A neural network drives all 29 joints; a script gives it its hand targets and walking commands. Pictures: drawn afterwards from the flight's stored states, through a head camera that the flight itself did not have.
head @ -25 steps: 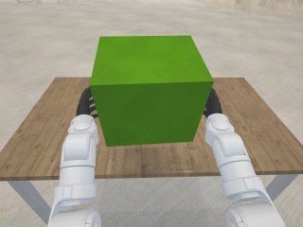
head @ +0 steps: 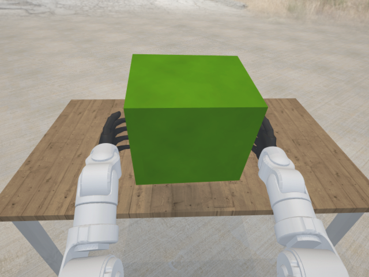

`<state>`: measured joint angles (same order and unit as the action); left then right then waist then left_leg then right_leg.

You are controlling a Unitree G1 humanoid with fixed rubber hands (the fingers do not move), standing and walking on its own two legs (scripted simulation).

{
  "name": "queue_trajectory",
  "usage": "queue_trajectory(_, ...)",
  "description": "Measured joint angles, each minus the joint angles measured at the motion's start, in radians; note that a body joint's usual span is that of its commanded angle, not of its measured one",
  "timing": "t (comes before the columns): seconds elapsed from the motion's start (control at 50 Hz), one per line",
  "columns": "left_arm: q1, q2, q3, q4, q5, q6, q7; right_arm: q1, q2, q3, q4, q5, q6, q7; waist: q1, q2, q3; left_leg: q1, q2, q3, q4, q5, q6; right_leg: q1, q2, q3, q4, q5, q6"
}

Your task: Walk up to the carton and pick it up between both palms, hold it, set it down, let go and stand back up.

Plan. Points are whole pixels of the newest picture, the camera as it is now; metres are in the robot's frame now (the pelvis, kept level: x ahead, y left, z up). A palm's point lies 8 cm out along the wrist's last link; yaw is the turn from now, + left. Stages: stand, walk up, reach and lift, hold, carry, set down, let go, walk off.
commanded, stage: set down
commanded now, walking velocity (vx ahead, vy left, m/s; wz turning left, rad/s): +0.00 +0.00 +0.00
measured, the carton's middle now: (187, 119) +0.43 -0.01 +0.19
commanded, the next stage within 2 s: none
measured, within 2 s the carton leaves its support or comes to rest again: neither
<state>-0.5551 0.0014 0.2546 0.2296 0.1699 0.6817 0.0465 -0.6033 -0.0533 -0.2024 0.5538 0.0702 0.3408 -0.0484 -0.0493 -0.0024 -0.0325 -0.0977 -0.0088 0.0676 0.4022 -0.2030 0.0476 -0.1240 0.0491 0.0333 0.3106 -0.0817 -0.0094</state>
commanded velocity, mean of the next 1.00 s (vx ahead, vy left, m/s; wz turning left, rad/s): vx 0.00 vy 0.00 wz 0.00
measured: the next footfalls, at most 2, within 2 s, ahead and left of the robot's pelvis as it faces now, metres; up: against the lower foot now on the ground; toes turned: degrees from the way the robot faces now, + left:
none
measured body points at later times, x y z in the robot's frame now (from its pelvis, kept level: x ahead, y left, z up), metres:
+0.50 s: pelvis +0.04 +0.01 +0.00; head +0.00 +0.02 +0.45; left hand +0.40 +0.19 +0.15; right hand +0.42 -0.15 +0.16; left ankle +0.02 +0.09 -0.74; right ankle +0.06 -0.11 -0.74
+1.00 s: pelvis +0.03 +0.01 +0.00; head +0.00 +0.01 +0.45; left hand +0.38 +0.18 +0.12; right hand +0.42 -0.16 +0.12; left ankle +0.02 +0.09 -0.74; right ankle +0.06 -0.11 -0.74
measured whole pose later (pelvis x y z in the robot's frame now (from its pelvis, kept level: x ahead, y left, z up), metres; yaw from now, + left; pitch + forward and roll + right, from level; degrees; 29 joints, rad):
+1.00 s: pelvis +0.03 +0.01 +0.00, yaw +0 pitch -3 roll -2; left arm -0.41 -0.10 0.25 0.24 0.17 0.50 0.16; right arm -0.56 -0.05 -0.23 0.68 0.07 0.05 0.06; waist 0.01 0.03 -0.03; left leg -0.10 -0.01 0.07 0.40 -0.25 0.04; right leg -0.12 0.05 0.03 0.30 -0.12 -0.01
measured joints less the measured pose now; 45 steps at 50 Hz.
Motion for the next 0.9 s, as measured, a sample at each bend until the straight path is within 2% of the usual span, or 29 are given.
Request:
queue_trajectory(0.12, 0.0, -0.01, 0.0, 0.0, 0.0, -0.085, 0.065, 0.0, 0.0, 0.029, 0.0, 0.0, -0.088, 0.0, 0.014, 0.021, -0.001, -0.05, 0.0, 0.0, 0.0, 0.002, -0.005, -0.055, 0.0, -0.001, 0.011, -0.006, -0.003)
queue_trajectory(0.26, 0.001, -0.01, 0.0, 0.002, -0.001, -0.137, 0.068, 0.0, 0.0, 0.036, 0.001, 0.0, -0.141, -0.008, 0.031, 0.032, -0.001, -0.065, 0.0, 0.0, 0.0, -0.01, -0.004, -0.07, 0.0, -0.001, 0.011, -0.018, -0.003)
queue_trajectory(0.38, 0.018, -0.01, 0.0, 0.002, -0.001, -0.159, 0.068, 0.002, 0.0, 0.057, 0.001, 0.0, -0.154, -0.03, 0.032, 0.019, -0.002, -0.037, 0.0, -0.001, 0.0, -0.028, -0.004, -0.041, 0.0, -0.001, 0.011, -0.036, -0.003)
queue_trajectory(0.58, 0.087, -0.026, 0.0, 0.002, -0.001, -0.158, 0.068, 0.035, 0.0, 0.082, 0.001, 0.0, -0.175, -0.03, 0.033, -0.004, -0.001, 0.029, 0.0, -0.001, 0.0, -0.051, -0.004, 0.03, 0.0, 0.0, 0.0, -0.054, -0.003)
queue_trajectory(0.9, 0.146, -0.096, 0.0, 0.002, -0.001, -0.148, 0.116, 0.046, 0.0, -0.013, 0.128, 0.0, -0.283, 0.09, 0.055, 0.016, 0.002, 0.024, 0.003, -0.001, 0.0, -0.048, -0.008, 0.028, 0.002, -0.002, -0.008, -0.045, -0.003)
